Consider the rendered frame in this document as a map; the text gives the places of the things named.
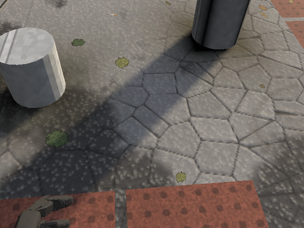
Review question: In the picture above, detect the left robot hand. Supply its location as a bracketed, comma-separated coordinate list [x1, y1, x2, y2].
[14, 195, 81, 228]

